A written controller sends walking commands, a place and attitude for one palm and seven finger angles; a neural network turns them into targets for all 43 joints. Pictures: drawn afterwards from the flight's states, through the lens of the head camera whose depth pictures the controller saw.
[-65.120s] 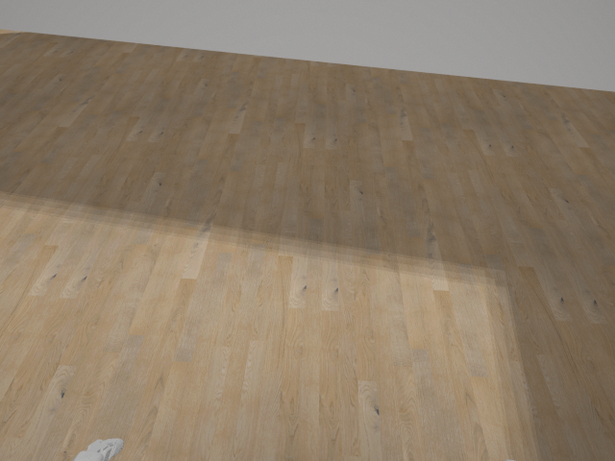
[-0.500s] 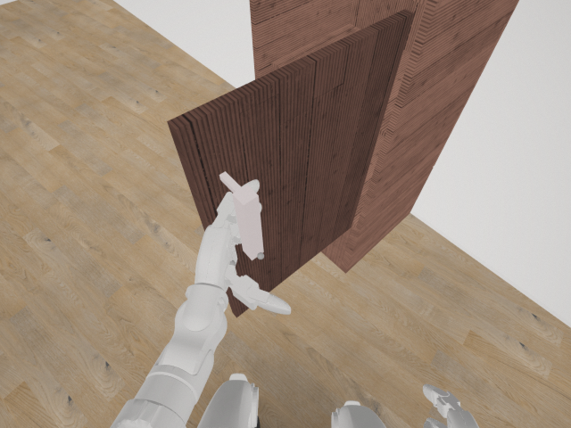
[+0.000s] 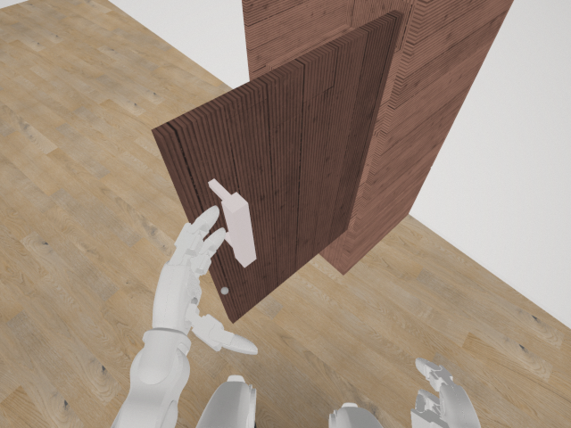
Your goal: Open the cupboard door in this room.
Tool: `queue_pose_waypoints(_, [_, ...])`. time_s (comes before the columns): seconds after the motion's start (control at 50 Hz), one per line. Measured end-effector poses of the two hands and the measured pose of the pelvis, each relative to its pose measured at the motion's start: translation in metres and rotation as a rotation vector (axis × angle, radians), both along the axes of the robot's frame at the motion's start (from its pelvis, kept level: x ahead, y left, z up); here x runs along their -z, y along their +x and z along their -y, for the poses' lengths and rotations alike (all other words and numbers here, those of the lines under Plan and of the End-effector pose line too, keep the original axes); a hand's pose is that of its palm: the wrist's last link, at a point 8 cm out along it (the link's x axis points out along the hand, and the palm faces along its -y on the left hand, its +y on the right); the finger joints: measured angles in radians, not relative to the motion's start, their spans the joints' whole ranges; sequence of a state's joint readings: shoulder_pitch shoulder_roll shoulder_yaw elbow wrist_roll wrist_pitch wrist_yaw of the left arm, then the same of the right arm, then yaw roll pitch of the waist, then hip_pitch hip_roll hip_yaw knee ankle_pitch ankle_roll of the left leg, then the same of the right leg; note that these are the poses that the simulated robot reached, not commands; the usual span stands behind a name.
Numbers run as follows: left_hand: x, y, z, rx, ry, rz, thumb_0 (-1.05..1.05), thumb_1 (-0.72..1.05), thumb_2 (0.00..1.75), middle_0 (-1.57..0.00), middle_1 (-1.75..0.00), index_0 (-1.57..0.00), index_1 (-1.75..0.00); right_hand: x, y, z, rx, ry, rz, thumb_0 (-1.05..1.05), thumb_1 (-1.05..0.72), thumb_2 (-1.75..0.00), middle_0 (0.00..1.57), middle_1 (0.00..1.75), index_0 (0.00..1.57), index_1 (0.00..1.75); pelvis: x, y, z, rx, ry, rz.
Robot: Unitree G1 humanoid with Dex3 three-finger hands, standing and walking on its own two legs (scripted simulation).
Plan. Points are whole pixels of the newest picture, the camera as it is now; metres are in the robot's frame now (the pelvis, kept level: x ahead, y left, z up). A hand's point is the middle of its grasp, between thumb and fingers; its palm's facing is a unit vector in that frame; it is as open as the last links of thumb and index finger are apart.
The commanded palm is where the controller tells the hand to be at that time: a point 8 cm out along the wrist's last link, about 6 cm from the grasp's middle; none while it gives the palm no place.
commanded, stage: slide the hand sideways off the handle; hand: left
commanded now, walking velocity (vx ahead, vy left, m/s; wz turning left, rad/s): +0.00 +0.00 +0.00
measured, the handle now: (231, 224) +0.38 +0.10 +0.05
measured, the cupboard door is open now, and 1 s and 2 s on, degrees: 89 88 88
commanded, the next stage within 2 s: draw the hand back to the body in 0.42 s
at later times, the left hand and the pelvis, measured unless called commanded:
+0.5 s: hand (180, 320) +0.25 +0.15 +0.04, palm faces -0.02 -1.00 -0.03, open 16.3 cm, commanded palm +0.24 +0.20 +0.04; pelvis +0.01 -0.01 -0.01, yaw +1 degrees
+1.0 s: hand (123, 316) +0.22 +0.18 +0.12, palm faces +0.00 -1.00 -0.07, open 16.3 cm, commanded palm +0.20 +0.24 +0.13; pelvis +0.02 +0.01 +0.03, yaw +1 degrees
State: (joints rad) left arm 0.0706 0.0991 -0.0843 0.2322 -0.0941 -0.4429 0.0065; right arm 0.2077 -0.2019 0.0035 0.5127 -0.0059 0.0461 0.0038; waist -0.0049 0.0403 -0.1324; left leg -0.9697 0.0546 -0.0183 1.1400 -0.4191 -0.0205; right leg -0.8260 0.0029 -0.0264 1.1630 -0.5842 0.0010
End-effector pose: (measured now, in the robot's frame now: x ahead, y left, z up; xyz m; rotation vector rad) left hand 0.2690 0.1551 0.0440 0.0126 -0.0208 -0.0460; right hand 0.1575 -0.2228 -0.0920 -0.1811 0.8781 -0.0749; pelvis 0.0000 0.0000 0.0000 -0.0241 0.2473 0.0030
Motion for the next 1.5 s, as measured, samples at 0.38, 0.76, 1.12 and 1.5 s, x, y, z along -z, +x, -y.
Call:
queue_pose_waypoints(0.38, [0.001,-0.036,-0.046,-0.042,0.025,-0.024,-0.01,-0.50,0.30,-0.17,-0.30,-0.16,-0.31,-0.001,0.024,0.021,-0.003,-0.050,0.085,0.01,-0.91,-0.90,0.20,0.30,0.20,0.30,0.009,0.008,0.013,-0.015,-0.006,-0.020])
queue_pose_waypoints(0.76, [-0.044,-0.050,-0.058,-0.042,0.047,-0.002,-0.01,-0.50,0.30,-0.16,-0.30,-0.15,-0.30,-0.019,0.014,-0.002,0.033,-0.011,0.123,0.02,-0.90,-0.90,0.20,0.30,0.20,0.30,-0.007,0.011,0.000,-0.014,-0.016,0.023])
queue_pose_waypoints(1.12, [-0.104,-0.071,-0.095,-0.159,0.217,-0.033,-0.01,-0.39,0.35,-0.16,-0.30,-0.16,-0.30,-0.073,0.040,-0.009,0.010,-0.042,0.244,0.02,-0.90,-0.90,0.20,0.30,0.20,0.30,-0.042,0.021,-0.006,-0.021,-0.012,0.127])
queue_pose_waypoints(1.5, [-0.175,-0.073,-0.137,-0.438,0.399,-0.023,0.00,0.22,0.61,-0.19,-0.30,-0.18,-0.30,-0.104,0.061,-0.022,-0.016,-0.037,0.233,0.02,-0.90,-0.90,0.20,0.30,0.20,0.30,-0.084,0.045,-0.014,-0.002,0.014,0.263])
